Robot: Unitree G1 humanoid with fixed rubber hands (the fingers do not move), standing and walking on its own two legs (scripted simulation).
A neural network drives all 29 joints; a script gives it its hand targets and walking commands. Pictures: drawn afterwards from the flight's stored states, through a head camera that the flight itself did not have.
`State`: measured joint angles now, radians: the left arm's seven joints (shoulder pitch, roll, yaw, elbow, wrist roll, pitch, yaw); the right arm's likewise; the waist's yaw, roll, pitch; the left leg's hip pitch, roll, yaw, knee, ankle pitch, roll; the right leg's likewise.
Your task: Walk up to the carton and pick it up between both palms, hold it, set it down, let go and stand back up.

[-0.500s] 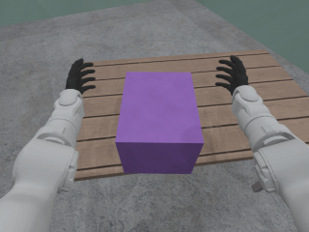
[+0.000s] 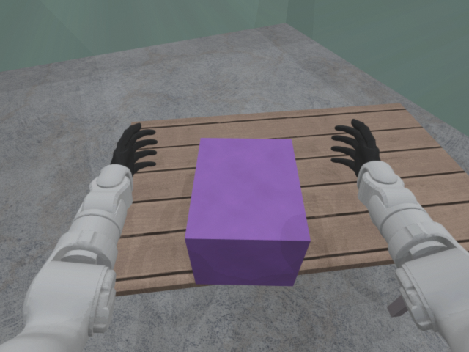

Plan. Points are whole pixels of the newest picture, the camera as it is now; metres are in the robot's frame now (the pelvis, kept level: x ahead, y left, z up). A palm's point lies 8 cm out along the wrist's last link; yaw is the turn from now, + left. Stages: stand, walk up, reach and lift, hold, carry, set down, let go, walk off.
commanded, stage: set down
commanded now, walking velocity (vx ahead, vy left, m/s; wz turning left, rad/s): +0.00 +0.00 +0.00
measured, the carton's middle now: (245, 209) +0.45 +0.00 -0.04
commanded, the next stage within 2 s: none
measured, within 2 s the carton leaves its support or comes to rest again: neither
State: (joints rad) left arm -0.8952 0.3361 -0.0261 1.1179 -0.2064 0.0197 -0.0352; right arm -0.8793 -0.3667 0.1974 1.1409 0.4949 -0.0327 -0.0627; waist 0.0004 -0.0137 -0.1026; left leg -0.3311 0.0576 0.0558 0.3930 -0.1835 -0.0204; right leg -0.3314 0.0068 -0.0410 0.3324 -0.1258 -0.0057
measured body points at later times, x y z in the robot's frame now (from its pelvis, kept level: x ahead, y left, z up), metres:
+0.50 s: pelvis +0.01 +0.00 +0.00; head -0.01 +0.02 +0.45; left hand +0.37 +0.22 +0.06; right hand +0.36 -0.21 +0.05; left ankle +0.00 +0.13 -0.75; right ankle +0.02 -0.11 -0.75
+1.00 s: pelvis +0.01 +0.01 +0.00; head +0.00 +0.01 +0.45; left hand +0.28 +0.23 -0.01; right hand +0.28 -0.20 -0.01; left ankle +0.00 +0.13 -0.75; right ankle +0.02 -0.11 -0.75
